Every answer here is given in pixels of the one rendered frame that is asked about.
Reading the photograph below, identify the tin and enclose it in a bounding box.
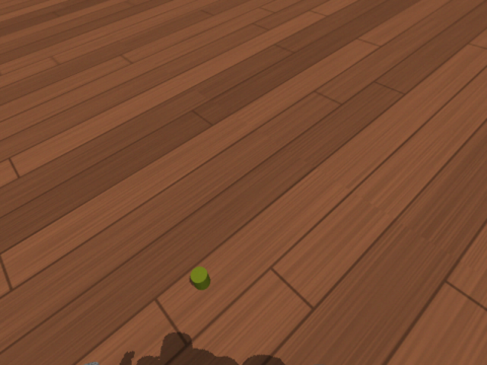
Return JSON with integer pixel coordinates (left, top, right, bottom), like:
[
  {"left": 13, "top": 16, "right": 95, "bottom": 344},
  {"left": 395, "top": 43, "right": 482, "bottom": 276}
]
[{"left": 190, "top": 266, "right": 211, "bottom": 290}]

